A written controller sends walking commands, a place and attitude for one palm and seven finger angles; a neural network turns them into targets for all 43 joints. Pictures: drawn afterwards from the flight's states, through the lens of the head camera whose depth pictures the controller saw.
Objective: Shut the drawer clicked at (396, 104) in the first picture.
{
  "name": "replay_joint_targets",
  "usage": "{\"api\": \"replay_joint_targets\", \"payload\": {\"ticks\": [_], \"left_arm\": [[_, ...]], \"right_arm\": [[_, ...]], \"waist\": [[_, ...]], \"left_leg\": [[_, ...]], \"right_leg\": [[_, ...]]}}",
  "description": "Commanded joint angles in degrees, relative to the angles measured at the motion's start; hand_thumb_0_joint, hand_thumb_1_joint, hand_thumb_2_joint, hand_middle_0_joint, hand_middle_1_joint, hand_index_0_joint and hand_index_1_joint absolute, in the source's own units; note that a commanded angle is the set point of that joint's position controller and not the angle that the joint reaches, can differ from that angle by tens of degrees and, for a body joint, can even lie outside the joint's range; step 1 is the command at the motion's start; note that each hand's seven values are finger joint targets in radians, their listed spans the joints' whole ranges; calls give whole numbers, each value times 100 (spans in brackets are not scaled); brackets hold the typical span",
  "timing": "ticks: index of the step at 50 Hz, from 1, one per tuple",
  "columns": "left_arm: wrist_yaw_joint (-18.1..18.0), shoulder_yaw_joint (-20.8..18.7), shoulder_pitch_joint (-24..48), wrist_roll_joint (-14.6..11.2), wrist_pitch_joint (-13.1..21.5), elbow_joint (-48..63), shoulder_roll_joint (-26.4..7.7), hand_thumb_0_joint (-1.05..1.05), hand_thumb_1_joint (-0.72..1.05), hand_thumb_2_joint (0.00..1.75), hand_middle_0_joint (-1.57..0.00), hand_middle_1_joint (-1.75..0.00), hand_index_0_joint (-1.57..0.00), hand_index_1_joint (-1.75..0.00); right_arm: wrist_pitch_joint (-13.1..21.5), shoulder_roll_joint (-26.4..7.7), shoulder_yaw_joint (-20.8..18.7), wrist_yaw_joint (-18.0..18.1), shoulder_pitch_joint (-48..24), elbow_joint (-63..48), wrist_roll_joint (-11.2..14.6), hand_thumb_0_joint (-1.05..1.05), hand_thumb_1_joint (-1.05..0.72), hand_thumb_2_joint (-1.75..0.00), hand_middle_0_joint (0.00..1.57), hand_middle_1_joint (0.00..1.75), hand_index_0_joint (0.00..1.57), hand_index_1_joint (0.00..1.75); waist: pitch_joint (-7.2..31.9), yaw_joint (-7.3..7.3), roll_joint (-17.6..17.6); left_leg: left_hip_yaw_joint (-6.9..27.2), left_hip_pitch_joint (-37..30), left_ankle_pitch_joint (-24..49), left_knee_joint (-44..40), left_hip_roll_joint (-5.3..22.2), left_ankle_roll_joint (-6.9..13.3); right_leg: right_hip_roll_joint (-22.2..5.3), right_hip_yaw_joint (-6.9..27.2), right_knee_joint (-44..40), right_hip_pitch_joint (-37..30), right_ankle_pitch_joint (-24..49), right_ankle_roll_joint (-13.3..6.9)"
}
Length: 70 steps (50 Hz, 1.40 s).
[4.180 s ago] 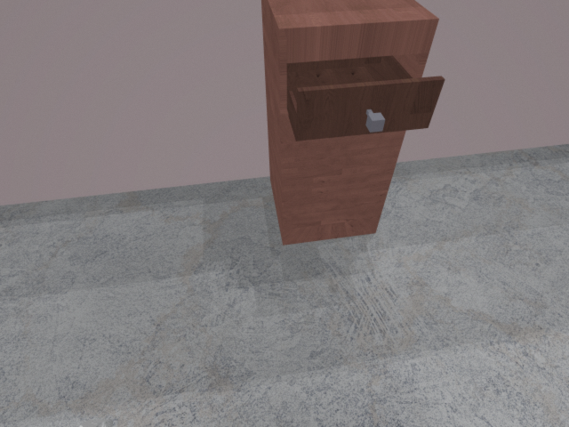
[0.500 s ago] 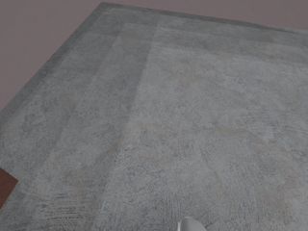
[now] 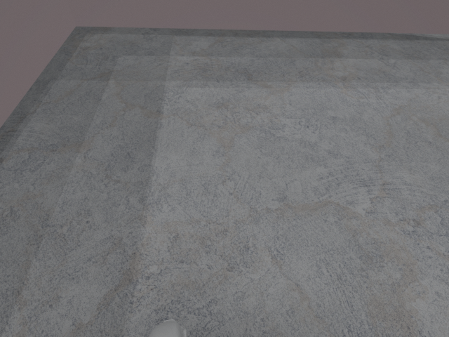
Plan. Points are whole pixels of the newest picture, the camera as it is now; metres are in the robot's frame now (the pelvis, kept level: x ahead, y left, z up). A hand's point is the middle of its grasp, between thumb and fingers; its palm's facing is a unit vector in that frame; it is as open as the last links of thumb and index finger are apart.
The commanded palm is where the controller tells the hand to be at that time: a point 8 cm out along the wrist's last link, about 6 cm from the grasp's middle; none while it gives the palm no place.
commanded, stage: walk to a spot facing it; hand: left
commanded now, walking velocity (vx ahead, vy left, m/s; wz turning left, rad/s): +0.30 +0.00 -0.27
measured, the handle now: out of the picture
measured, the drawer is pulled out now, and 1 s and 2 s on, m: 0.15 0.15 0.15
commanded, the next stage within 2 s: turn to face it in 0.32 s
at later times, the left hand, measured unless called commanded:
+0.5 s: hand (137, 281) +0.27 +0.21 -0.18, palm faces -0.18 -0.97 -0.14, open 7.4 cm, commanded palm none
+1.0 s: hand (127, 264) +0.31 +0.25 -0.19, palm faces +0.05 -0.98 -0.20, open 7.3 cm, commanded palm none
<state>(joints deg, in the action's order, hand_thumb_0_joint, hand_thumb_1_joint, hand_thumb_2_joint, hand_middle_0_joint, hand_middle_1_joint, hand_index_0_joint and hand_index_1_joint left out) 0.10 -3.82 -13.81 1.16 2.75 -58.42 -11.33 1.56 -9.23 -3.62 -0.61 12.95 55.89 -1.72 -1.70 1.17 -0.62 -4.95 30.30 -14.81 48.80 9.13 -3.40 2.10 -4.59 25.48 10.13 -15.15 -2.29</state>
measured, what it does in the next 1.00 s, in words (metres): walks ahead: left foot, then right foot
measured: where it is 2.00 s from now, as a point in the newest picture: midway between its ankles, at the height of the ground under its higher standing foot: outside the picture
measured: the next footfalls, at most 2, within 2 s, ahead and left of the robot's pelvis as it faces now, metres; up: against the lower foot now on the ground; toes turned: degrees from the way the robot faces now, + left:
left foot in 0.10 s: +0.18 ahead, +0.13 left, +0.00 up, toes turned +7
right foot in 0.60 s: +0.25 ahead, -0.11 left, +0.00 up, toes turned -20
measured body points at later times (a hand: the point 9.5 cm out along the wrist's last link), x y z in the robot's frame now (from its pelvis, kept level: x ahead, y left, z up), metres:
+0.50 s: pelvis +0.17 +0.05 +0.01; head +0.21 +0.06 +0.45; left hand +0.28 +0.26 -0.16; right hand +0.10 -0.18 -0.14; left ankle +0.14 +0.13 -0.74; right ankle +0.19 -0.10 -0.68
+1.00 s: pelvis +0.21 +0.05 -0.02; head +0.23 +0.08 +0.43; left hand +0.31 +0.30 -0.18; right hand +0.26 -0.21 -0.15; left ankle +0.25 +0.15 -0.74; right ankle +0.20 -0.09 -0.70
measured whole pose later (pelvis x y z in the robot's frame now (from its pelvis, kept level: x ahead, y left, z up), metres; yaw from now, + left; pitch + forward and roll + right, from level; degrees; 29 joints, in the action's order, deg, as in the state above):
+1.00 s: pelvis +0.21 +0.05 -0.02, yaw +0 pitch -1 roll -1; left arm -1.6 -5.2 -9.0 1.1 -3.2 -53.8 -12.2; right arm -0.8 -11.5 -5.0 -0.5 13.3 54.2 -1.7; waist -3.0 2.1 2.5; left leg -7.0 23.1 -18.4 42.6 3.5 2.2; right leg -8.8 -8.9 55.6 23.5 -29.6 3.6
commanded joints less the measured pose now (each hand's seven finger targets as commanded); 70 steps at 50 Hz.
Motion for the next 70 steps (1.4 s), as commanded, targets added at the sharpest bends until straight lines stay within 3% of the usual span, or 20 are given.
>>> {"api": "replay_joint_targets", "payload": {"ticks": [1, 4, 6, 7, 9, 13, 26, 28, 31, 35, 42, 45, 47, 49, 52, 62, 67, 68, 69, 70], "left_arm": [[-19, -170, -314, 30, 107, 215, -797, 0, 90, 90, -20, -30, -20, -30], [-4, -177, -277, -22, 42, 238, -737, 0, 90, 90, -20, -30, -20, -30], [67, -82, -391, -58, 24, 467, -204, 0, 90, 90, -20, -30, -20, -30], [19, -130, -225, 12, -12, 468, -444, 0, 90, 90, -20, -30, -20, -30], [116, -193, -67, 42, -50, 377, -414, 0, 90, 90, -20, -30, -20, -30], [123, -192, -703, 38, -303, 159, -107, 0, 90, 90, -20, -30, -20, -30], [-25, 29, 285, 66, -263, 414, 216, 0, 90, 90, -20, -30, -20, -30], [-84, 42, -282, 61, -140, 137, 27, 0, 90, 90, -20, -30, -20, -30], [-203, -99, -1008, -13, -1, -158, -928, 0, 90, 90, -20, -30, -20, -30], [-299, -104, -27, 14, -131, 199, -666, 0, 90, 90, -20, -30, -20, -30], [-277, -256, 514, 82, -266, 635, -749, 0, 90, 90, -20, -30, -20, -30], [-222, -278, 512, 3, -364, 786, -759, 0, 90, 90, -20, -30, -20, -30], [-168, -184, 660, -47, -453, 1229, -186, 0, 90, 90, -20, -30, -20, -30], [-166, -213, 1010, 18, -462, 1290, -252, 0, 90, 90, -20, -30, -20, -30], [-68, -254, 451, 18, -444, 968, -455, 0, 90, 90, -20, -30, -20, -30], [-117, -202, 368, -52, -472, 1087, -552, 0, 90, 90, -20, -30, -20, -30], [-163, -204, -521, -97, -395, 943, -600, 0, 90, 90, -20, -30, -20, -30], [-193, -254, -809, -64, -362, 906, -795, 0, 90, 90, -20, -30, -20, -30], [-239, -362, -830, 60, -308, 1012, -1357, 0, 90, 90, -20, -30, -20, -30], [-243, -295, -320, 34, -352, 1213, -1555, 0, 90, 90, -20, -30, -20, -30]], "right_arm": [[177, -328, -55, -49, -56, -381, 26, 0, -90, -90, 20, 30, 20, 30], [265, -646, -105, 32, 650, -155, 10, 0, -90, -90, 20, 30, 20, 30], [271, -1716, -326, 123, 1866, 41, -76, 0, -90, -90, 20, 30, 20, 30], [251, -1416, -225, 186, 1670, 81, -54, 0, -90, -90, 20, 30, 20, 30], [300, -924, -60, 211, 860, -148, 2, 0, -90, -90, 20, 30, 20, 30], [383, -591, 41, 284, 586, -94, 72, 0, -90, -90, 20, 30, 20, 30], [120, -555, -42, 263, 1145, 447, 5, 0, -90, -90, 20, 30, 20, 30], [123, -465, -1, 251, 1086, 549, 67, 0, -90, -90, 20, 30, 20, 30], [-45, -38, 69, 222, 989, 328, 209, 0, -90, -90, 20, 30, 20, 30], [-224, -130, -30, 185, 661, 306, 138, 0, -90, -90, 20, 30, 20, 30], [-320, -98, -111, 19, 591, -87, 78, 0, -90, -90, 20, 30, 20, 30], [-269, -448, -196, -10, 833, -162, 43, 0, -90, -90, 20, 30, 20, 30], [-187, -1512, -423, 28, 1340, -296, -27, 0, -90, -90, 20, 30, 20, 30], [-162, -1561, -408, 140, 988, -319, -24, 0, -90, -90, 20, 30, 20, 30], [-98, -1190, -249, 165, 12, -681, 6, 0, -90, -90, 20, 30, 20, 30], [-251, -1489, -376, 96, 96, -708, 27, 0, -90, -90, 20, 30, 20, 30], [-348, -1473, -433, 46, -357, -893, 38, 0, -90, -90, 20, 30, 20, 30], [-374, -1291, -425, 24, -440, -960, 82, 0, -90, -90, 20, 30, 20, 30], [-393, -840, -370, -3, -360, -1084, 129, 0, -90, -90, 20, 30, 20, 30], [-370, -952, -374, -8, -484, -1187, 36, 0, -90, -90, 20, 30, 20, 30]], "waist": [[-258, -172, 692], [-75, 194, 153], [508, 567, -2064], [452, 557, -1803], [-282, 179, -672], [121, -221, -735], [107, 95, -928], [421, -262, -569], [1181, -502, 1260], [545, -263, 780], [47, -33, 1187], [253, 147, 598], [123, 471, -2282], [269, 344, -1373], [307, -50, -784], [435, 126, -793], [564, -232, -742], [482, -381, -314], [343, -409, 1378], [23, -330, 1696]], "left_leg": [[-97, -718, 153, -963, -216, 68], [-201, -2383, 315, -1971, -407, 102], [2622, -3716, -499, -3364, 1882, 908], [2909, -3307, -1039, -3743, 2059, 922], [1814, -2308, -501, -3788, 1673, 796], [-116, -2186, 2701, -3339, 1089, 530], [-612, -2634, 3949, -2418, 952, 941], [-582, -2421, 3426, -1820, 670, 644], [-346, -610, -2189, 326, -365, 35], [284, -121, -1725, 1613, -305, 52], [-216, -711, -937, -86, -337, 33], [-392, -1692, 308, -1556, -490, 75], [2900, -1950, 1985, -3217, 1556, 1141], [3104, -1635, 669, -3327, 1401, 1384], [1924, -1479, 508, -3239, 647, 1082], [2465, -1863, 168, -3272, 442, 1317], [2535, -972, 123, -2958, -20, 995], [2254, -249, -413, -2457, -369, 692], [1224, 834, -1234, -839, -1217, 186], [834, 816, -1615, 545, -1252, 103]], "right_leg": [[-1515, 1351, -1112, 469, 31, -762], [-1030, 1069, 18, 964, 286, -456], [11, 24, 3366, 2535, -1756, 61], [-228, 563, 4342, 2735, -1635, 39], [-686, 646, 4788, 2818, -610, 92], [-700, 433, 4696, 2239, 35, 385], [-450, -304, 1154, 1131, 144, 318], [-502, -348, -50, -13, 1303, 323], [-2889, 1247, 86, -1724, 5908, -901], [-2531, 476, -228, -674, 3964, -805], [-2400, -394, -233, 518, 1366, -323], [-2147, -698, 789, 884, 494, 42], [-857, -688, 3467, 2536, -2498, 739], [-865, 379, 4711, 2794, -1661, 584], [-899, 437, 4446, 2377, -562, 648], [-499, 425, 2480, 1673, -965, 640], [-258, 218, 368, -33, -381, 468], [-631, 491, -593, -731, -255, 330], [-2220, 2292, -1584, -1007, -1427, -233], [-3071, 2684, -1752, 81, -1414, -618]]}}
